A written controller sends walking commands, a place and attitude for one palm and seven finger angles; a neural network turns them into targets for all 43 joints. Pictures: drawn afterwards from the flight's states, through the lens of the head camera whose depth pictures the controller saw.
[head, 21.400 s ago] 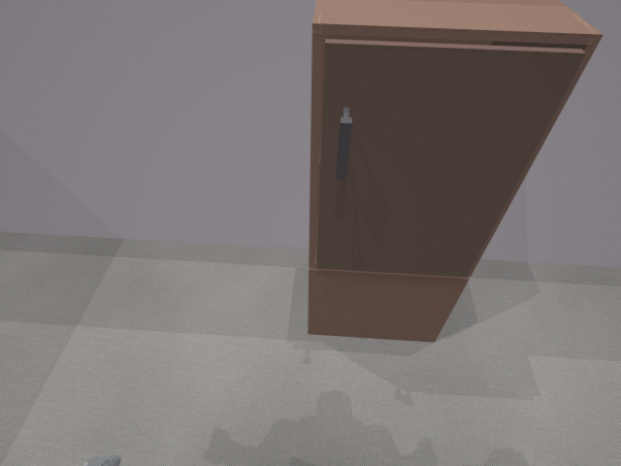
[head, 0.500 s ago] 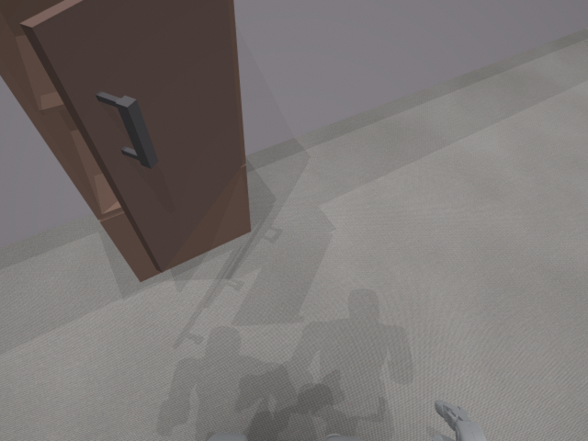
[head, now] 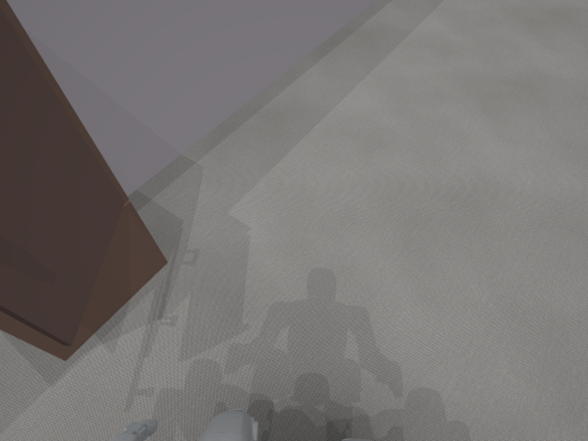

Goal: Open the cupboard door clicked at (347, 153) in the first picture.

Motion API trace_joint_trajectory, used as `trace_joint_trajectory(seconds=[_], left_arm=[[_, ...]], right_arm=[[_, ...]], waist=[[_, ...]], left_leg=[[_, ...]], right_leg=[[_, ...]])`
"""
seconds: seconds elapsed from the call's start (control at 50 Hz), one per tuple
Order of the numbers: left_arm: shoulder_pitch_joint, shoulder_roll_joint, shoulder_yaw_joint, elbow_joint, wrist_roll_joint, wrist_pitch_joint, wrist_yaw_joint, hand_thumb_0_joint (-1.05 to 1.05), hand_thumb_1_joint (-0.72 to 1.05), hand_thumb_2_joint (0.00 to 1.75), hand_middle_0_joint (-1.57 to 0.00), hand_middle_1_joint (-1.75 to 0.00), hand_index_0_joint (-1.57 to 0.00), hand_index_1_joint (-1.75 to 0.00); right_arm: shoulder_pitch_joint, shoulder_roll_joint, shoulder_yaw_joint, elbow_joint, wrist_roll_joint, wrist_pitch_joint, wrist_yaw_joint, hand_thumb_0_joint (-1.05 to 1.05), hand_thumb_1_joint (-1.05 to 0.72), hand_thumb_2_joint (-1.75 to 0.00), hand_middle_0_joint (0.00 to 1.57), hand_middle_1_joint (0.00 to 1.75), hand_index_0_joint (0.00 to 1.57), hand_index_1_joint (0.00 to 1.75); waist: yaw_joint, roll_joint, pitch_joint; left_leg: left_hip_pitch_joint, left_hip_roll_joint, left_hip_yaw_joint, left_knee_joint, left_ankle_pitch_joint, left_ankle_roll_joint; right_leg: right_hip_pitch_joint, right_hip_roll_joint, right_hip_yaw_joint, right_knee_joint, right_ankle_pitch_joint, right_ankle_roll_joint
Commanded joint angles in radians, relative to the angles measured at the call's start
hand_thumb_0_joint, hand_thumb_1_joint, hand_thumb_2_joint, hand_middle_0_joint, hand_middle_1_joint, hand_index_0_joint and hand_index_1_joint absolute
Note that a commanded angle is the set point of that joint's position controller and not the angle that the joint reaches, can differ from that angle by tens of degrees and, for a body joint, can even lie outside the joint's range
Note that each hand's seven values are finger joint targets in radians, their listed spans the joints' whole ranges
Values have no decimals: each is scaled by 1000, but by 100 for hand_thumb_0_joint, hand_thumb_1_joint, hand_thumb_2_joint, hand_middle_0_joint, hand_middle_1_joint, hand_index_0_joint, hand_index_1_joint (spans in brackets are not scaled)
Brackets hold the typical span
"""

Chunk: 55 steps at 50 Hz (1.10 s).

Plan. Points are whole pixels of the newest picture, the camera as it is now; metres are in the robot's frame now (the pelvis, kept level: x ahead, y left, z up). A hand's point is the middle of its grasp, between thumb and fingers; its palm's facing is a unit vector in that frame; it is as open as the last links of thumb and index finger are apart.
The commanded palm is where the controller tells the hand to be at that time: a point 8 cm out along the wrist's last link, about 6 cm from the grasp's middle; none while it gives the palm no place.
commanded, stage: walk to a spot facing it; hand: left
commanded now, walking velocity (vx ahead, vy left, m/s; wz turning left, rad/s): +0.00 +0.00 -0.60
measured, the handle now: out of the picture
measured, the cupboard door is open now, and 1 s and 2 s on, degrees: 35 35 35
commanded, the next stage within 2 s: turn to face it in 1.58 s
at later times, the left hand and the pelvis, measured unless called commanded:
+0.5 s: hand (228, 367) +0.24 +0.13 -0.16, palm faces -0.38 -0.91 -0.19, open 7.4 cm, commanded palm none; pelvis +0.07 -0.02 +0.00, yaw -20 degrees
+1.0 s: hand (278, 308) +0.36 +0.05 -0.19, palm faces -0.45 -0.88 -0.17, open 7.3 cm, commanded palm none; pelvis +0.27 -0.11 -0.01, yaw -31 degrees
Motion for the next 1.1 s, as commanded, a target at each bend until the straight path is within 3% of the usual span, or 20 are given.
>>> trace_joint_trajectory(seconds=[0.0, 0.08, 0.12, 0.14, 0.18, 0.24, 0.44, 0.48, 0.5, 0.52, 0.56, 0.62, 0.68, 0.8, 0.86, 0.88, 0.9, 0.92, 0.98, 1.08], left_arm=[[19, 208, 62, -66, 7, -15, 6, 0, 90, 90, -20, -30, -20, -30], [-23, 171, 62, -71, -5, -8, -4, 0, 90, 90, -20, -30, -20, -30], [-30, 63, 40, -128, -12, -3, -26, 0, 90, 90, -20, -30, -20, -30], [-93, 98, 53, -153, -2, -11, -41, 0, 90, 90, -20, -30, -20, -30], [-53, 95, 61, -106, 14, -19, -58, 0, 90, 90, -20, -30, -20, -30], [-51, 47, 47, -90, 10, -21, -73, 0, 90, 90, -20, -30, -20, -30], [-150, 29, 30, -92, 6, -38, -79, 0, 90, 90, -20, -30, -20, -30], [56, 74, 44, -29, 7, -53, -69, 0, 90, 90, -20, -30, -20, -30], [247, 169, 72, 34, 10, -67, -57, 0, 90, 90, -20, -30, -20, -30], [384, 297, 106, 72, -4, -73, -35, 0, 90, 90, -20, -30, -20, -30], [255, 253, 86, 49, -14, -66, -14, 0, 90, 90, -20, -30, -20, -30], [62, 139, 50, 1, 0, -74, -5, 0, 90, 90, -20, -30, -20, -30], [64, 141, 48, 21, 4, -92, -12, 0, 90, 90, -20, -30, -20, -30], [116, 147, 53, 69, -2, -101, -17, 0, 90, 90, -20, -30, -20, -30], [90, 127, 50, 72, -12, -98, -15, 0, 90, 90, -20, -30, -20, -30], [106, 88, 45, 65, -13, -98, -19, 0, 90, 90, -20, -30, -20, -30], [157, 31, 32, 45, -23, -99, -29, 0, 90, 90, -20, -30, -20, -30], [90, 56, 32, 22, -7, -107, -25, 0, 90, 90, -20, -30, -20, -30], [37, 38, 33, 40, 4, -96, -43, 0, 90, 90, -20, -30, -20, -30], [36, -28, 16, 43, 11, -62, -52, 0, 90, 90, -20, -30, -20, -30]], right_arm=[[17, -46, -10, -85, 3, -33, 1, 0, -90, -90, 20, 30, 20, 30], [156, -52, -5, -53, 0, -59, -10, 0, -90, -90, 20, 30, 20, 30], [253, -230, -34, -48, -33, -73, -23, 0, -90, -90, 20, 30, 20, 30], [218, -245, -37, -63, -31, -74, -29, 0, -90, -90, 20, 30, 20, 30], [113, -160, -11, -82, -30, -90, -19, 0, -90, -90, 20, 30, 20, 30], [164, -107, 0, -58, -25, -109, -19, 0, -90, -90, 20, 30, 20, 30], [270, -129, -12, 8, -33, -108, 4, 0, -90, -90, 20, 30, 20, 30], [217, -133, -10, 0, -23, -106, 10, 0, -90, -90, 20, 30, 20, 30], [170, -96, -1, -24, -2, -111, 23, 0, -90, -90, 20, 30, 20, 30], [89, -32, 18, -90, 11, -117, 26, 0, -90, -90, 20, 30, 20, 30], [-2, -72, -2, -85, 5, -111, 20, 0, -90, -90, 20, 30, 20, 30], [60, -33, -3, -19, -15, -84, 25, 0, -90, -90, 20, 30, 20, 30], [101, -8, -4, 0, -14, -78, 33, 0, -90, -90, 20, 30, 20, 30], [-21, -8, -1, -45, -8, -111, 39, 0, -90, -90, 20, 30, 20, 30], [126, -51, -11, 11, -15, -129, 25, 0, -90, -90, 20, 30, 20, 30], [260, -124, -30, 47, -24, -136, 14, 0, -90, -90, 20, 30, 20, 30], [373, -234, -52, 63, -43, -138, 5, 0, -90, -90, 20, 30, 20, 30], [372, -209, -40, 62, -37, -125, 3, 0, -90, -90, 20, 30, 20, 30], [183, -78, -6, 21, -28, -140, 1, 0, -90, -90, 20, 30, 20, 30], [217, -43, -1, 71, -20, -152, 2, 0, -90, -90, 20, 30, 20, 30]], waist=[[25, -137, -123], [-38, -101, -155], [-74, 355, -119], [-69, 222, -70], [0, 184, -50], [-5, 133, -67], [-44, 172, -47], [72, 78, -138], [166, -110, -250], [214, -380, -288], [147, -214, -158], [22, -128, -42], [-10, -122, -77], [19, -109, -58], [-65, -45, -100], [-111, 111, -195], [-128, 357, -288], [-133, 256, -259], [-36, 128, -60], [-5, 115, -105]], left_leg=[[38, -15, -7, -161, -13, 7], [330, -31, 2, -544, 111, 24], [460, 397, -526, -863, -306, 193], [315, 468, -560, -918, -361, 252], [262, 340, -351, -876, -206, 190], [364, 252, -109, -822, 101, 158], [356, 305, 113, -732, 277, 152], [260, 246, 200, -455, 433, 102], [24, 175, 273, -175, 376, 61], [-296, 17, 224, 142, -204, 13], [-358, 87, 5, 303, -68, 25], [-154, 116, 9, 97, 63, 2], [-79, 75, 34, -46, 129, 1], [-12, 18, 65, -341, 174, 17], [308, -19, 86, -527, 236, 42], [521, 112, -90, -580, 173, 97], [704, 399, -451, -697, 127, 216], [618, 453, -540, -764, 49, 266], [355, 371, -292, -824, 91, 198], [395, 251, 74, -802, 469, 155]], right_leg=[[54, -243, 309, -214, 149, -159], [-101, -155, 295, -151, -134, -79], [-432, 75, -18, 299, -401, 35], [-417, -31, 11, 450, -328, 33], [-383, -70, -12, 587, -184, 46], [-400, -97, -56, 558, -60, 64], [-151, -74, -191, 124, -114, 31], [170, -10, -224, -30, -47, -11], [496, -165, -15, -117, -157, -79], [663, -444, 478, -246, -69, -202], [426, -429, 464, -311, -207, -224], [94, -317, 195, -356, -105, -159], [92, -262, 121, -351, -16, -152], [177, -260, 126, -289, 135, -148], [70, -189, 68, -87, 261, -97], [-59, -110, 19, 154, 198, -54], [-290, 16, -110, 513, -255, -6], [-353, -14, -17, 695, -316, -21], [-403, -147, 1, 784, -69, 4], [-317, -155, -80, 456, 9, 32]])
